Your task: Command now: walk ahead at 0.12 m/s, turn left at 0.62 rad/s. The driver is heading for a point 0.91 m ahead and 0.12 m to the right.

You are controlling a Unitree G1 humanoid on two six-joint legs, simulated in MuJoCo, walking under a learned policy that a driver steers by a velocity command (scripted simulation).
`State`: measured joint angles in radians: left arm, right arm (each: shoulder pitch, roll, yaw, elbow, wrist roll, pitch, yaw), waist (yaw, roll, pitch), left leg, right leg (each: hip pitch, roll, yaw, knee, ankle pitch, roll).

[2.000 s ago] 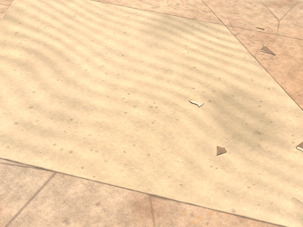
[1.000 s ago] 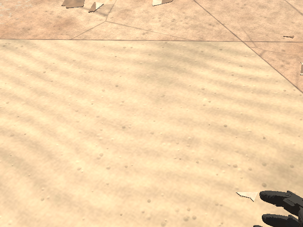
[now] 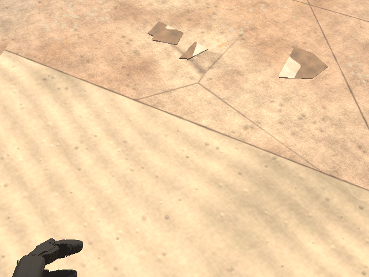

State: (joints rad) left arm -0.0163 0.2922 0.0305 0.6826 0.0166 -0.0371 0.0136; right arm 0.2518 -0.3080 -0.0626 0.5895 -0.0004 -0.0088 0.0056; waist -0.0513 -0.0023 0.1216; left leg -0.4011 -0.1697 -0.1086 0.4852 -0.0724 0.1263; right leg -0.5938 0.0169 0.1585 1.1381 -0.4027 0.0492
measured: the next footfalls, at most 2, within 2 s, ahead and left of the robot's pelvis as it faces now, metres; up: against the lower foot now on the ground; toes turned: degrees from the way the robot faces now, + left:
right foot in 0.28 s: +0.18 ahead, -0.20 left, +0.00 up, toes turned +8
left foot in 0.64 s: +0.14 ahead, +0.03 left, +0.00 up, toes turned -17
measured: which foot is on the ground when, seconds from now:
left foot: down 0.00-0.32, up 0.34-0.62, down 0.64-1.00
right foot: up 0.00-0.26, down 0.28-0.64, up 0.66-0.98, down 1.00-1.00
